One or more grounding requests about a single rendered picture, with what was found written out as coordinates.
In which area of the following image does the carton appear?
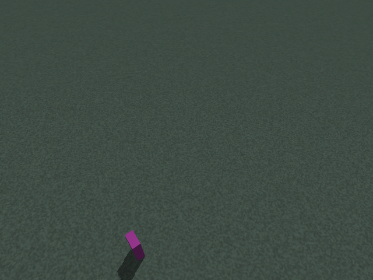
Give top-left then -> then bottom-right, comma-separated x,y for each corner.
125,230 -> 145,261

